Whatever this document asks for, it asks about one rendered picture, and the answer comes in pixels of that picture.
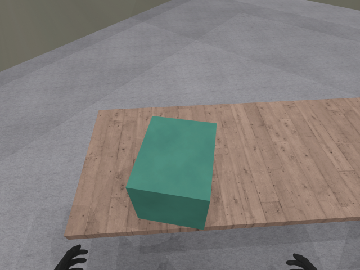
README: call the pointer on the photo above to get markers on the robot left hand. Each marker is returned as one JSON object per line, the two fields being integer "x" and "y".
{"x": 67, "y": 261}

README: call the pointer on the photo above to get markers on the carton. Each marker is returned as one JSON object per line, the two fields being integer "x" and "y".
{"x": 171, "y": 179}

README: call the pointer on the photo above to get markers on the table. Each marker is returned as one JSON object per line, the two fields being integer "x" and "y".
{"x": 275, "y": 164}

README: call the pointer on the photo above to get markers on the robot right hand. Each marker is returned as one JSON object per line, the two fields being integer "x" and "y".
{"x": 301, "y": 262}

